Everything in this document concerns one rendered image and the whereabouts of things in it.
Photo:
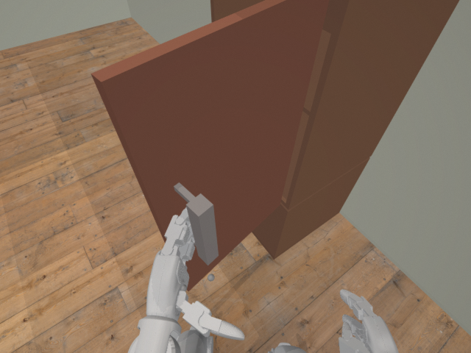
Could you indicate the left robot thigh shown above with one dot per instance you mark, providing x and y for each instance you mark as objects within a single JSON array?
[{"x": 192, "y": 341}]

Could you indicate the cupboard door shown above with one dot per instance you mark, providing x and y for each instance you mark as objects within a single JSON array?
[{"x": 217, "y": 110}]

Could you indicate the robot left forearm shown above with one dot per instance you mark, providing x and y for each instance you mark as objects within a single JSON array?
[{"x": 157, "y": 335}]

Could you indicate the robot left hand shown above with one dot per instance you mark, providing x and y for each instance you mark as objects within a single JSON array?
[{"x": 169, "y": 274}]

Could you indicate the robot right hand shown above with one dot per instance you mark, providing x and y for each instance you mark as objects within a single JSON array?
[{"x": 372, "y": 336}]

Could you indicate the handle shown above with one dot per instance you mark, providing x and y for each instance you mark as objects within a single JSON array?
[{"x": 202, "y": 219}]

